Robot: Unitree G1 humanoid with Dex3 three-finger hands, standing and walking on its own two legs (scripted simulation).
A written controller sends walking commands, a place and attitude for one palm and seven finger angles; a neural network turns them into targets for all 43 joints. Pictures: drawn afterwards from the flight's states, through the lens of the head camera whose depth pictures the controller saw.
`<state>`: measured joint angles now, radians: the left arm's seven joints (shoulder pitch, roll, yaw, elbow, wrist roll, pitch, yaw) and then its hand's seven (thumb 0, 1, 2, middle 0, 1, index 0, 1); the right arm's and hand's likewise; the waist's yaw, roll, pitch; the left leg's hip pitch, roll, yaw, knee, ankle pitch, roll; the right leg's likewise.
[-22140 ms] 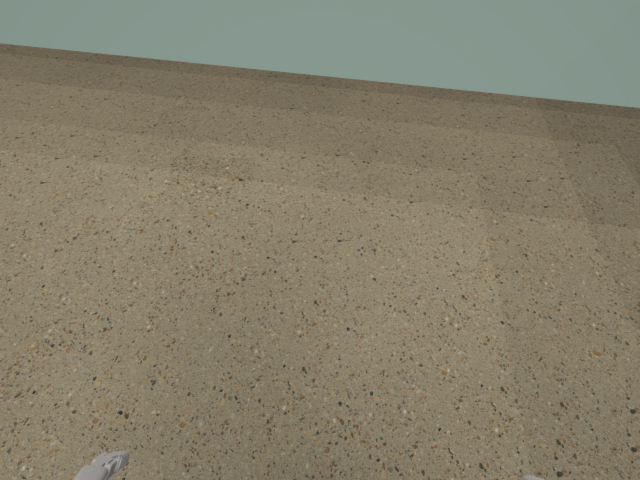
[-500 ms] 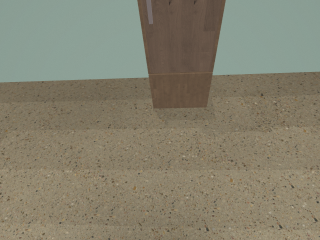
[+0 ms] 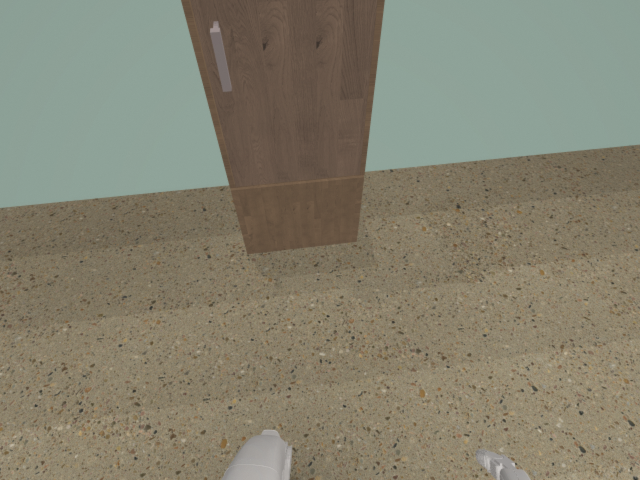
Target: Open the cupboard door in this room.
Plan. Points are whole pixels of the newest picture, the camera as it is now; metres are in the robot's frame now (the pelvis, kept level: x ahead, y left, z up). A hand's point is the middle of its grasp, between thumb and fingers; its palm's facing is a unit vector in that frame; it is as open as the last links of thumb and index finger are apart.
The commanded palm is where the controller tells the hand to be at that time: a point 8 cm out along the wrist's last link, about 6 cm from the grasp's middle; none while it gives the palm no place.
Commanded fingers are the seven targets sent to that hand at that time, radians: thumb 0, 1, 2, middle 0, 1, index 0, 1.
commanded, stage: walk to a spot facing it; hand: left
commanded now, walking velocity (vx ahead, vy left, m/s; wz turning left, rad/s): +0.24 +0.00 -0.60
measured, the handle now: (221, 57) +0.90 +0.35 +0.04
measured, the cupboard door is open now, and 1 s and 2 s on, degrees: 0 0 0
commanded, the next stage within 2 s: none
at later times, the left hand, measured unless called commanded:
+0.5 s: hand (194, 352) +0.31 +0.27 -0.17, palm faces -0.25 -0.95 -0.21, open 7.4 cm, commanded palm none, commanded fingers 0.00 0.90 0.90 -0.20 -0.30 -0.20 -0.30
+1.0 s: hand (273, 340) +0.34 +0.14 -0.16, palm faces -0.55 -0.80 -0.25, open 7.4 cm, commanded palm none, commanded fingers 0.00 0.90 0.90 -0.20 -0.30 -0.20 -0.30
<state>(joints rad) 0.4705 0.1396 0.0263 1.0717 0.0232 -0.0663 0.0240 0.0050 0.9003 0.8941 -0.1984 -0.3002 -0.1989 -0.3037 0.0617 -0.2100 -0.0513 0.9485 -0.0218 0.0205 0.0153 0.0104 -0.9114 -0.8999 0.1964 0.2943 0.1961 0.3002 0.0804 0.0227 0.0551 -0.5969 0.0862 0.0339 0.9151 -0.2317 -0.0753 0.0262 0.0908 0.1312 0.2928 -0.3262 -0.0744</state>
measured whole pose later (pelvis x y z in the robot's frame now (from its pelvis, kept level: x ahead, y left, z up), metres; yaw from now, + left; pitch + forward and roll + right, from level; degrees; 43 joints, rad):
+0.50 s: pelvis +0.13 +0.09 +0.00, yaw -17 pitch -1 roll -3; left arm 0.13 0.27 0.11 0.91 0.02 0.07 -0.01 0.00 0.91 0.90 -0.19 -0.30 -0.19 -0.30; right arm 0.33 -0.17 -0.05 1.01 -0.02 -0.02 -0.03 0.01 -0.91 -0.90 0.20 0.29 0.20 0.30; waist -0.02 -0.03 0.08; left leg -0.18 0.07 0.31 0.46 -0.28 0.10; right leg -0.60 -0.08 0.00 1.23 -0.24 0.08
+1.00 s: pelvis +0.14 +0.04 -0.01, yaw -36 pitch -1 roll +0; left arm 0.14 0.19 0.06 0.92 0.00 0.02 0.02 0.00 0.90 0.89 -0.20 -0.30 -0.20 -0.30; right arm 0.25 -0.19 -0.07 0.96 -0.02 0.07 -0.02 0.01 -0.91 -0.90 0.20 0.29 0.20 0.30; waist -0.03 0.02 0.11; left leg -0.44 0.14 0.11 1.15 -0.49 -0.08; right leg -0.28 0.01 -0.05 0.59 -0.29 -0.05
